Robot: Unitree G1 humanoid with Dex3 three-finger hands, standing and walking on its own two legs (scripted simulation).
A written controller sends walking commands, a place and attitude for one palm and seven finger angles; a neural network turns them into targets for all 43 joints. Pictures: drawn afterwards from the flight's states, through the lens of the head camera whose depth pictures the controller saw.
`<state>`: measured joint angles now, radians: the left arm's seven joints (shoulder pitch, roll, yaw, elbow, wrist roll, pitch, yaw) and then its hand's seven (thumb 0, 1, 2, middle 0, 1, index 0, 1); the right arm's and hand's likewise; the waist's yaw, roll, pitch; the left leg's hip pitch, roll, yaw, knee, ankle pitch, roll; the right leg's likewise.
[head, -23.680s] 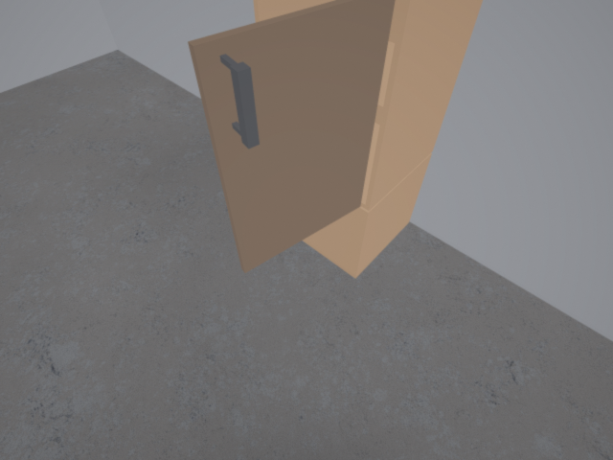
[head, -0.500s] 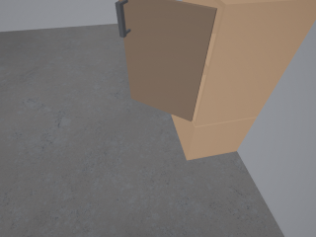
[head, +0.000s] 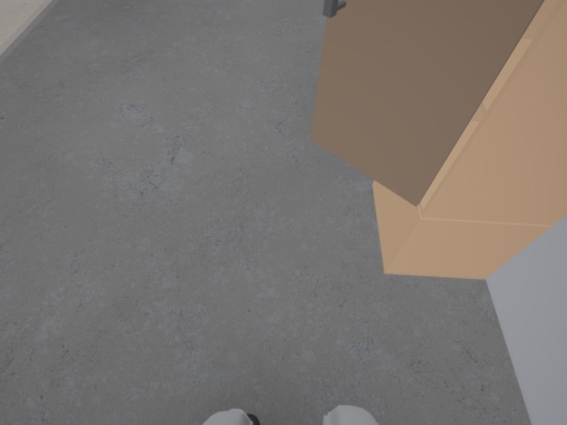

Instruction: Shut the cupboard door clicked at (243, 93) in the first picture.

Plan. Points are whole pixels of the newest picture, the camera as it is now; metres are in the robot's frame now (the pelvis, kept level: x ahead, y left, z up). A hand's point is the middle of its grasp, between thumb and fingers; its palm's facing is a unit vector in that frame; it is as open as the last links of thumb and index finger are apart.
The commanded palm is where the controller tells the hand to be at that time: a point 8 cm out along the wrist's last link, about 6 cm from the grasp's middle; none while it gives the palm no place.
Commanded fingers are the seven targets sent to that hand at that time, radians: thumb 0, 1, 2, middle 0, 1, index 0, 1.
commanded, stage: walk to a spot facing it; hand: left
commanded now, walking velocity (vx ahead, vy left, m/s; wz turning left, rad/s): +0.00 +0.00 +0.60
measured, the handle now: out of the picture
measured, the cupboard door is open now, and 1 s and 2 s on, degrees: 50 50 50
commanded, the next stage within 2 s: turn to face it in 1.56 s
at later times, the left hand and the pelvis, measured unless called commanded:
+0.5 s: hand out of the picture -0.01 +0.20 -0.17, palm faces +0.34 -0.91 -0.24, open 7.4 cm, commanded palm none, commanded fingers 0.00 0.90 0.90 -0.20 -0.30 -0.20 -0.30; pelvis -0.01 -0.01 -0.01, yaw +21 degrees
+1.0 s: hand out of the picture -0.06 +0.17 -0.14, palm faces +0.63 -0.73 -0.27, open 7.4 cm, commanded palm none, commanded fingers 0.00 0.90 0.90 -0.20 -0.30 -0.20 -0.30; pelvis +0.04 -0.01 +0.01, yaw +40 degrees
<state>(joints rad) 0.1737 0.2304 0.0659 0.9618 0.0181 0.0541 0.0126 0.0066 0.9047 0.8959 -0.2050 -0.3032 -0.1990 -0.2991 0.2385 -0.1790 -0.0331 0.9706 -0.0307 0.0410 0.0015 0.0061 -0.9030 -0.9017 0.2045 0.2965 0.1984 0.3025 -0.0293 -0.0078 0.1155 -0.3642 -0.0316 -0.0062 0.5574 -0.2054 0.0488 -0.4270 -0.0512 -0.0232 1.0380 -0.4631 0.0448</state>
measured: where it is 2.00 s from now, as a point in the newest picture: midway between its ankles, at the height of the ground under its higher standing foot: (184, 391)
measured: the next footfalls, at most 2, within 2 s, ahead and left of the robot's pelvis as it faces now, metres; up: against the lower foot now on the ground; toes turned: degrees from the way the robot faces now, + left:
right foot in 0.20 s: +0.05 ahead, -0.16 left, +0.00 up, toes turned +9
left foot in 0.50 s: +0.00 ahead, +0.12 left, +0.00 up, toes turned +25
